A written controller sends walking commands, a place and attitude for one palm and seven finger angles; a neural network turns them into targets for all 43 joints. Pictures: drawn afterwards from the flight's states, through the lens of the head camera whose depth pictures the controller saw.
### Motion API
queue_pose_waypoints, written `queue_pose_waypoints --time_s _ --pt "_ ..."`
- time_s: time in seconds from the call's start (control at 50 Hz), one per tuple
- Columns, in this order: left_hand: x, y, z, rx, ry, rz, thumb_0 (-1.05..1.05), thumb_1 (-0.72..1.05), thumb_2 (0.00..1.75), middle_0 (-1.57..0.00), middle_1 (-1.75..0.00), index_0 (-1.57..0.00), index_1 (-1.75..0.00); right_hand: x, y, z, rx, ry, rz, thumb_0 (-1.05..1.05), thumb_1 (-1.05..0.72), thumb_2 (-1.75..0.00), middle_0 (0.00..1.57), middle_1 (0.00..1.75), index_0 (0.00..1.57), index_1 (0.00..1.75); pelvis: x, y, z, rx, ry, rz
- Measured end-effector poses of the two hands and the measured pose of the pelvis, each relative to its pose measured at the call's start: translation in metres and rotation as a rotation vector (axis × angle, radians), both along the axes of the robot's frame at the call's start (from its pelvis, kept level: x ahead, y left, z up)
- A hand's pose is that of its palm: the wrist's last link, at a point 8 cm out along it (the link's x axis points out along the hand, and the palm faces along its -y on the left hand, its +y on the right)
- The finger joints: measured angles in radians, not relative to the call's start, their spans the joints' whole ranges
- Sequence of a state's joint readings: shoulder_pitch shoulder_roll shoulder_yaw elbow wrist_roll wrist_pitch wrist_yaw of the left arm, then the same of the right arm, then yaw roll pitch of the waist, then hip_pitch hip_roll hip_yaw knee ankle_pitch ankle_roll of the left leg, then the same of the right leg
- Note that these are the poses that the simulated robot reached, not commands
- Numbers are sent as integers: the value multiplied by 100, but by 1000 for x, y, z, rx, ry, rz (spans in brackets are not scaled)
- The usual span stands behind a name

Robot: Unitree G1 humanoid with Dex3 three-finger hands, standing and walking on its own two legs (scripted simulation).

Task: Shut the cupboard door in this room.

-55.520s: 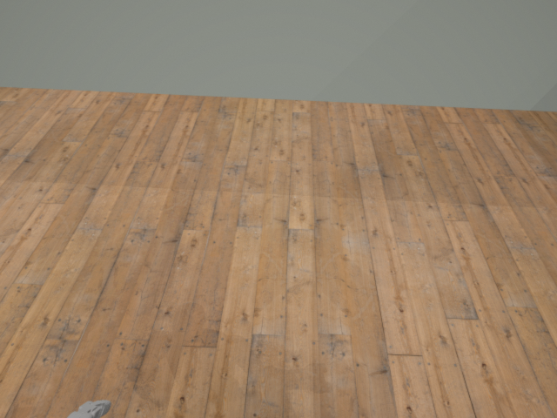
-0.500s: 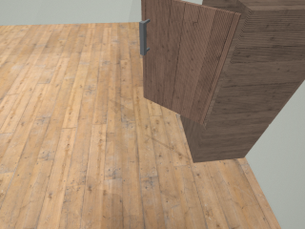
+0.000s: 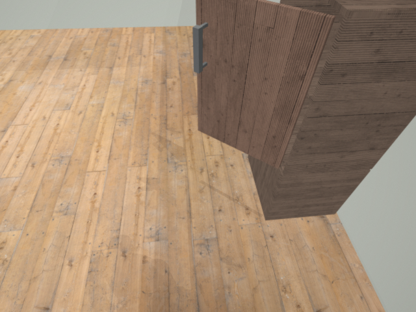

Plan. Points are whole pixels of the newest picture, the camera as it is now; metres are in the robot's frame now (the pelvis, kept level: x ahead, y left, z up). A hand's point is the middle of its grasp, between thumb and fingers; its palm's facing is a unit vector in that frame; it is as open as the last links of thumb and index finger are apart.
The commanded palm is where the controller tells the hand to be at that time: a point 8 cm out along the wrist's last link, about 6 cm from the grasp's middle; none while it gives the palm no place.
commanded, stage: walk to a spot facing it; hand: left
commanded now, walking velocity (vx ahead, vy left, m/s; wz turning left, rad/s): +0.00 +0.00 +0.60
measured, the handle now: (201, 48) +0.90 +0.06 +0.08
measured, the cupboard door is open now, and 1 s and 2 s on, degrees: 50 50 50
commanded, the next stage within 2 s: none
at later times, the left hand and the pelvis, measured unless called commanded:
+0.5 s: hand out of the picture +0.01 +0.23 -0.18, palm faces +0.27 -0.93 -0.24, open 7.4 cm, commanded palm none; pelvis -0.02 +0.02 -0.01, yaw +16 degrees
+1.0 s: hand out of the picture -0.06 +0.16 -0.17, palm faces +0.56 -0.78 -0.28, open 7.4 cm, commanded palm none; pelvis +0.01 -0.03 -0.01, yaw +37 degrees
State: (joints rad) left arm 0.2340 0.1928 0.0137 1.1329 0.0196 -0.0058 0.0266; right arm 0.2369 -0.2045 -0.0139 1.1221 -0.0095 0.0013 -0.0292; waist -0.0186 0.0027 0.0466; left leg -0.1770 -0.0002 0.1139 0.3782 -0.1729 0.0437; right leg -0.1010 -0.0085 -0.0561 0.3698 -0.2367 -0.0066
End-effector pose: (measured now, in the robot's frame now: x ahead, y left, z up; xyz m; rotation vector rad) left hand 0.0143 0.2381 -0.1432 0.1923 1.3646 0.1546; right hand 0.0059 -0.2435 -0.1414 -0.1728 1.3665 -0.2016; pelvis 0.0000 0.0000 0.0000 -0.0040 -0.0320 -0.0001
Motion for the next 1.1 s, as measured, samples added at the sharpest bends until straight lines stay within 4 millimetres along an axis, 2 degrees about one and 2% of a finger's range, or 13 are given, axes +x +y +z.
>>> queue_pose_waypoints --time_s 0.18,0.34,0.46,0.58,0.72,0.76,0.84,0.96,1.02,1.1 --pt "-4 3 -9 8 -43 99 0 90 90 -20 -30 -20 -30 11 9 -11 24 43 72 1 -90 -90 20 29 20 30 -4 0 -11 -14 16 94" --pt "-24 21 -34 -13 -62 213 1 90 89 -20 -30 -20 -30 53 25 -15 -10 -16 194 1 -90 -90 20 30 20 30 -11 16 -29 -17 5 205" --pt "-27 36 -14 12 -80 245 1 90 89 -20 -30 -20 -30 78 31 -1 -22 -64 269 1 -90 -90 20 30 20 30 -18 19 -14 -20 47 253" --pt "-23 43 4 58 -144 284 1 90 90 -20 -29 -20 -30 100 24 7 -24 -75 335 1 -90 -90 20 30 21 30 -17 9 -6 -38 69 323" --pt "-28 26 16 111 -197 357 1 90 90 -20 -29 -20 -30 129 3 -2 -10 -58 416 1 -90 -90 20 30 21 30 -11 -18 -9 -35 79 430" --pt "-38 17 14 136 -202 381 1 90 90 -20 -30 -20 -30 141 -3 -10 1 -59 433 1 -90 -90 20 30 21 30 -7 -28 -15 -10 90 451" --pt "-65 -6 18 135 -136 453 1 90 90 -20 -30 -20 -30 163 -3 -11 12 -62 489 1 -90 -90 20 29 20 30 -3 -34 -11 -5 68 512" --pt "-96 -34 11 95 -87 556 1 90 89 -20 -30 -20 -30 192 22 -8 38 -61 597 1 -90 -90 19 29 20 30 5 -35 -9 23 53 608" --pt "-116 -44 3 71 -71 624 1 90 89 -20 -30 -20 -30 209 48 -8 44 -66 675 1 -91 -90 19 29 20 30 5 -30 -12 23 51 658" --pt "-149 -49 -17 35 -38 715 1 90 89 -20 -30 -20 -30 234 92 -9 47 -131 784 1 -90 -90 19 29 20 30 3 -16 -24 6 51 716"
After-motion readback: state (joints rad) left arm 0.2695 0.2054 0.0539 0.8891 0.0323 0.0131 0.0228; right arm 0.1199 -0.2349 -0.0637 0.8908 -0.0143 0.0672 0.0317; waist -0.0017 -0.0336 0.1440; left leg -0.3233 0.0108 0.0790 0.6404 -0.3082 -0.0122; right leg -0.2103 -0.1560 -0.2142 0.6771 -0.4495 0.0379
